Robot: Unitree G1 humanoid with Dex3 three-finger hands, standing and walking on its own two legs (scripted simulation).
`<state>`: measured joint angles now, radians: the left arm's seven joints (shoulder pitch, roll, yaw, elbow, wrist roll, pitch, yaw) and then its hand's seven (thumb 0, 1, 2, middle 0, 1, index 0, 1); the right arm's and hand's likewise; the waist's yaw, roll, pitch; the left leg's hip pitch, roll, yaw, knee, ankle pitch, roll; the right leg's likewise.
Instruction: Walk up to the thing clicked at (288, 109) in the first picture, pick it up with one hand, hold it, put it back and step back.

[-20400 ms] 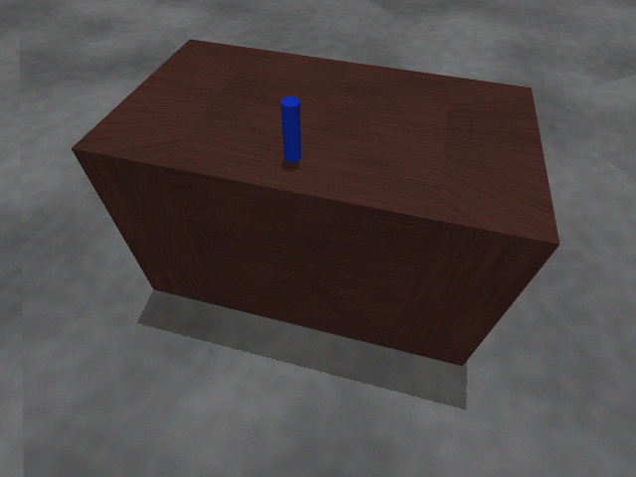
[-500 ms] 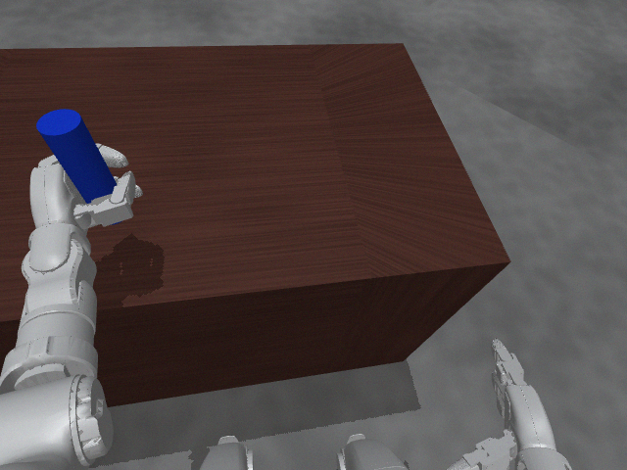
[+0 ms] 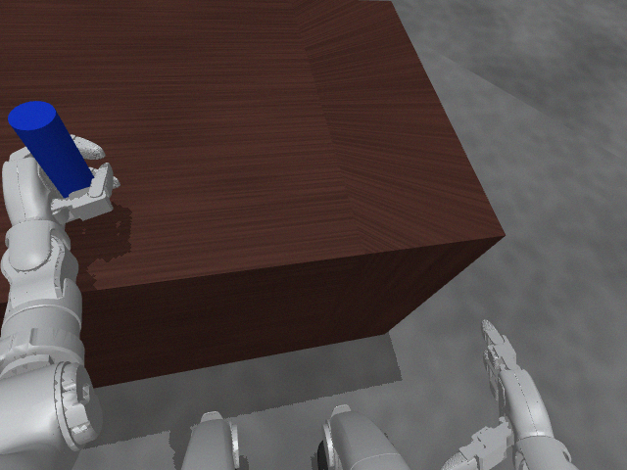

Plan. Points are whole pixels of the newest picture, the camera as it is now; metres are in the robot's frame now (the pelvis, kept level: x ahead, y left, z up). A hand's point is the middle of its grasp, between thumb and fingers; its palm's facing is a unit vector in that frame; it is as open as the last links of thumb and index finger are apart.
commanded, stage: lower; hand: left
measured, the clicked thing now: (65, 166) +0.47 +0.24 +0.07
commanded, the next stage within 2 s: loosen in 0.62 s
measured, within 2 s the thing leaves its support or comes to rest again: rests again in 0.42 s
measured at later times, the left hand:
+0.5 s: hand (101, 195) +0.47 +0.23 +0.00, palm faces +0.20 -0.98 -0.01, open 5.1 cm
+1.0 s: hand (101, 196) +0.47 +0.23 +0.00, palm faces +0.22 -0.98 +0.00, open 6.1 cm
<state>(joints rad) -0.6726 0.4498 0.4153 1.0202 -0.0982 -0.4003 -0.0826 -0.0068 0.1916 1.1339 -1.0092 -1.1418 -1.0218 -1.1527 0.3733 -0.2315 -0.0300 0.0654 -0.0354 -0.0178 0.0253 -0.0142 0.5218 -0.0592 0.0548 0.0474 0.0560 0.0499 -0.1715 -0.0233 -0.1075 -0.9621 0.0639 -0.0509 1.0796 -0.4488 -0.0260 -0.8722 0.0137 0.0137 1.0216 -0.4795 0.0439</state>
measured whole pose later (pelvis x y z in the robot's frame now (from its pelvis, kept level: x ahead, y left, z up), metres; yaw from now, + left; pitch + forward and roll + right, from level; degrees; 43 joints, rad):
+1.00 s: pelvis -0.01 +0.00 -0.03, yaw +0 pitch +22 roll -4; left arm -0.71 0.49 0.46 1.08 -0.07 -0.48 -0.08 0.00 0.13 0.83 -1.00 -0.97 -1.02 -0.96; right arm 0.43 -0.26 -0.02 -0.11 -0.05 0.01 0.05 -0.01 0.52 -0.05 0.06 0.05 0.06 0.05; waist -0.22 -0.02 -0.13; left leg -1.14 0.06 -0.07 1.22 -0.48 -0.03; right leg -1.04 0.02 0.00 1.17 -0.52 0.04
